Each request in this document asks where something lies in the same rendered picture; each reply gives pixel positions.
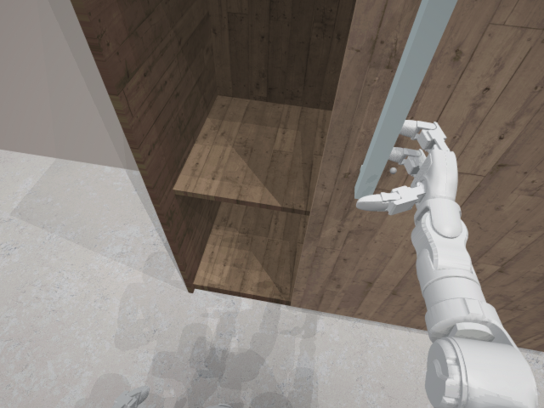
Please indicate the handle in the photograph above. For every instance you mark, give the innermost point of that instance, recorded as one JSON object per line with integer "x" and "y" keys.
{"x": 429, "y": 25}

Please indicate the right robot upper arm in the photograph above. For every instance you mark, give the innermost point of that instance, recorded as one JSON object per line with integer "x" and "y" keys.
{"x": 467, "y": 373}

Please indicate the right robot hand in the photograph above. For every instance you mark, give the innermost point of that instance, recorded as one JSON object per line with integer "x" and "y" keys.
{"x": 437, "y": 171}

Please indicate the wardrobe door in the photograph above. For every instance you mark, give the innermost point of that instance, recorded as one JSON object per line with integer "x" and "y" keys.
{"x": 485, "y": 88}

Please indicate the robot right forearm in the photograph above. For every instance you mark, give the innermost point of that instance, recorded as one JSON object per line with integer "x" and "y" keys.
{"x": 456, "y": 306}

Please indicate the left robot hand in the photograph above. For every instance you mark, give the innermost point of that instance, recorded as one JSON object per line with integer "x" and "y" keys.
{"x": 132, "y": 399}

